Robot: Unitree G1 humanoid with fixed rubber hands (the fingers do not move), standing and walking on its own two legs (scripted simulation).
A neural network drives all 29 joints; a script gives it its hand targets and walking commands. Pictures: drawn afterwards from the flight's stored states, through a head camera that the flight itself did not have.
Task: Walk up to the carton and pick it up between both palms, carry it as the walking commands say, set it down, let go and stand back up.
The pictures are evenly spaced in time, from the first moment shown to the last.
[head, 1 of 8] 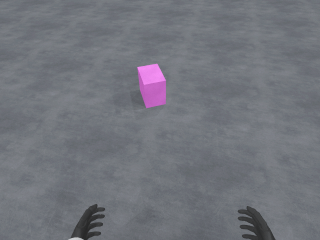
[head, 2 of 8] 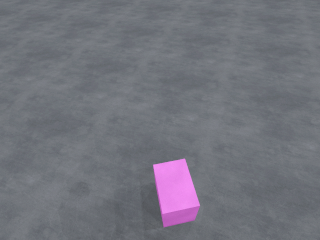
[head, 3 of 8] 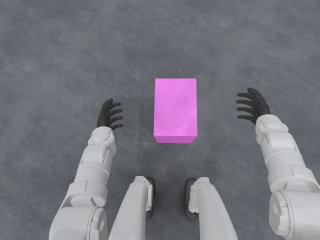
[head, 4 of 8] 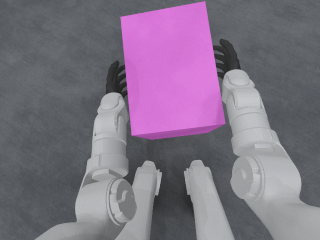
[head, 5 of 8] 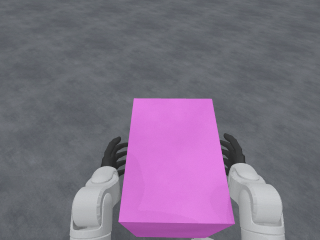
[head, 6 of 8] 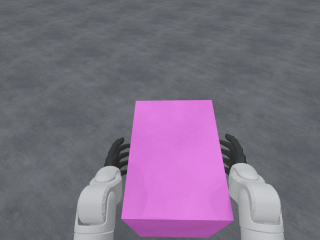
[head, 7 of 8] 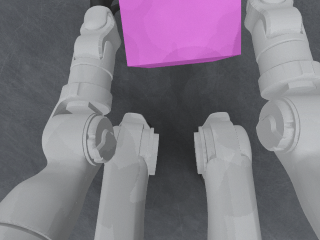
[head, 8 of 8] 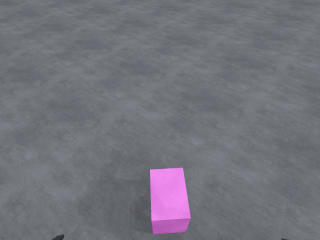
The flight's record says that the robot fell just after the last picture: no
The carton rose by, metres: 0.67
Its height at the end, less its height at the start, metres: +0.00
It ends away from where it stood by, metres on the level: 1.63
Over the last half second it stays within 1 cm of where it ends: yes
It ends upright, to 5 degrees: yes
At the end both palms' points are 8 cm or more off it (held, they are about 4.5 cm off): yes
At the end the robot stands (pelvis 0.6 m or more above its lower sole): yes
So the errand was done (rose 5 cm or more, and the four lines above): yes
